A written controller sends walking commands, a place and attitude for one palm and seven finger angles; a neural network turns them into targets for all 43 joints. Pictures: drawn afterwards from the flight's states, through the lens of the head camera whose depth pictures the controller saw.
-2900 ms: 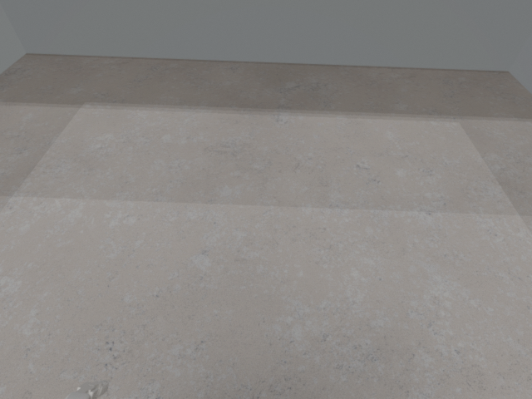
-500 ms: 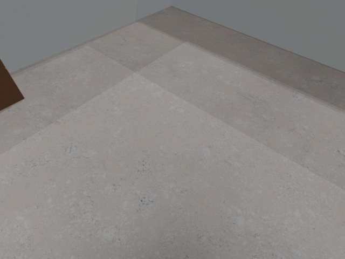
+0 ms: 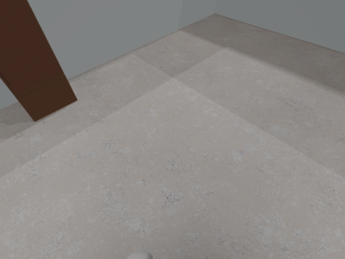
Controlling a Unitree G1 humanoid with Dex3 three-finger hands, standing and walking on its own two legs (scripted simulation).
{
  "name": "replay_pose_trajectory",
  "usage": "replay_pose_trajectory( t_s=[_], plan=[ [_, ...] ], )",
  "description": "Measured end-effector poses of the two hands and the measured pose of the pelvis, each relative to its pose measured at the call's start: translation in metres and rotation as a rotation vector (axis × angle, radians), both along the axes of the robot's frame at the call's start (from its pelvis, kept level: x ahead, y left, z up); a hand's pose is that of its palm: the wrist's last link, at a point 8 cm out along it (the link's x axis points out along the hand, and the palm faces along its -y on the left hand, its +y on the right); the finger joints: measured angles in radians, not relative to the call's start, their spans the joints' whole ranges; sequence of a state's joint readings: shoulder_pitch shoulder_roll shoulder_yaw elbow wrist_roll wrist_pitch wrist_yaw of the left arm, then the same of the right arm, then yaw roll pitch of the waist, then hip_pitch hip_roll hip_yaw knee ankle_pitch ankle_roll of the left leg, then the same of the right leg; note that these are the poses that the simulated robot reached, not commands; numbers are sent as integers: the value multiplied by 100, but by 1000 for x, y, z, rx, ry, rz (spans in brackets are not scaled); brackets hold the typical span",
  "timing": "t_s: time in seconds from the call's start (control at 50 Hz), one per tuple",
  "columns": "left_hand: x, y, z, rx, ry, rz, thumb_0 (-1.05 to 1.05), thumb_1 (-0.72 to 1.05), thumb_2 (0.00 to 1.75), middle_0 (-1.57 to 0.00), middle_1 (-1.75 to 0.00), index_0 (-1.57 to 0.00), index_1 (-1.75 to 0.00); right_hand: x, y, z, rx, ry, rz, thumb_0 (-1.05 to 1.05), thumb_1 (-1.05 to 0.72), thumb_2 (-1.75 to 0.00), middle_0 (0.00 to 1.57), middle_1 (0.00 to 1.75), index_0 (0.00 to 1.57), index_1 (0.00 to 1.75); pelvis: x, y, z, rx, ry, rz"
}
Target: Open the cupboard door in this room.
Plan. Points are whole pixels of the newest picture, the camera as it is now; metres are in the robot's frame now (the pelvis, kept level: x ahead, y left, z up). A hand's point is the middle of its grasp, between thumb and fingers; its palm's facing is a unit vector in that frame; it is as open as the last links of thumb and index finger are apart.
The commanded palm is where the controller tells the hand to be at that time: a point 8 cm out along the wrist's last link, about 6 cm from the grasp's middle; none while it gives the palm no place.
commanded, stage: stand and wait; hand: left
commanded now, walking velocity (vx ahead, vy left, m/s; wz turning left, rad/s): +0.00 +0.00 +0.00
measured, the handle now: out of the picture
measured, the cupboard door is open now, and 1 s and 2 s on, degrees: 0 0 0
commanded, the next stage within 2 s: turn or walk to find it in 0.92 s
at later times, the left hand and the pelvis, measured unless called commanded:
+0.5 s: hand out of the picture -0.05 +0.23 -0.18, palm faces +0.08 -0.98 -0.18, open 7.4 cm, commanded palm none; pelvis -0.03 +0.05 +0.00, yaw +1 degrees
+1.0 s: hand out of the picture -0.07 +0.19 -0.18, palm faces +0.04 -0.99 -0.16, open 7.4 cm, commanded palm none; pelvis -0.05 +0.04 +0.00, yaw +1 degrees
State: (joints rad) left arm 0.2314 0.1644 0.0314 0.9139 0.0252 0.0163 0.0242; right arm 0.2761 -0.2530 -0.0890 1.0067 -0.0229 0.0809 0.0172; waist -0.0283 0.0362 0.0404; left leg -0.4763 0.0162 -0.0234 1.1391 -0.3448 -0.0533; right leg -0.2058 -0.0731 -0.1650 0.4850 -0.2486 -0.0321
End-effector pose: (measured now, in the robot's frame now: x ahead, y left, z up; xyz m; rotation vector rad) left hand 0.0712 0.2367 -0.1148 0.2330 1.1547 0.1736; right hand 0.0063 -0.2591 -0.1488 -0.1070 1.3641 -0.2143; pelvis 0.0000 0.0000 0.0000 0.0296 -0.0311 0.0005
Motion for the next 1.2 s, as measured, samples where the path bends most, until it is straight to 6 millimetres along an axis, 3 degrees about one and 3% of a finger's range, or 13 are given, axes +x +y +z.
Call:
replay_pose_trajectory(
  t_s=[0.12,0.24,0.34,0.44,0.56,0.84,0.94,1.06,1.2],
  plan=[
    [-46,6,-17,-43,77,68,0,90,89,-20,-30,-21,-30,12,13,6,-25,10,63,1,-91,-90,20,29,20,30,-6,9,-1,-12,6,25],
    [-99,29,-46,-96,192,138,0,90,89,-20,-30,-21,-30,39,51,12,-55,-87,124,1,-91,-90,20,29,19,30,-14,32,-11,-39,-1,34],
    [-124,39,-46,-111,272,145,1,90,89,-20,-30,-20,-30,47,78,23,-58,-152,135,0,-93,-90,20,29,20,30,-19,45,-3,-35,-12,23],
    [-131,40,-39,-112,272,140,1,91,90,-19,-30,-20,-30,44,87,20,-39,-157,144,0,-94,-90,20,30,20,30,-27,51,0,-29,-7,28],
    [-134,31,-35,-97,252,118,0,91,90,-19,-30,-20,-30,20,83,6,-7,-126,101,0,-94,-90,21,30,20,30,-36,49,-3,-22,-15,25],
    [-136,11,-34,-123,247,74,0,90,89,-20,-30,-20,-30,-84,81,5,25,98,33,0,-92,-90,20,29,20,30,-49,39,2,-27,-6,17],
    [-140,8,-34,-125,261,76,0,90,89,-20,-30,-20,-30,-108,87,5,43,156,11,1,-91,-90,20,29,20,30,-50,38,2,-29,1,17],
    [-144,8,-36,-121,265,106,0,90,89,-20,-30,-20,-30,-112,94,2,63,173,17,1,-91,-90,20,29,20,30,-51,37,-1,-30,11,40],
    [-146,9,-36,-109,250,137,0,91,89,-19,-30,-20,-30,-83,92,-3,65,114,56,1,-91,-90,20,29,20,30,-51,35,-3,-30,19,53]
  ],
)
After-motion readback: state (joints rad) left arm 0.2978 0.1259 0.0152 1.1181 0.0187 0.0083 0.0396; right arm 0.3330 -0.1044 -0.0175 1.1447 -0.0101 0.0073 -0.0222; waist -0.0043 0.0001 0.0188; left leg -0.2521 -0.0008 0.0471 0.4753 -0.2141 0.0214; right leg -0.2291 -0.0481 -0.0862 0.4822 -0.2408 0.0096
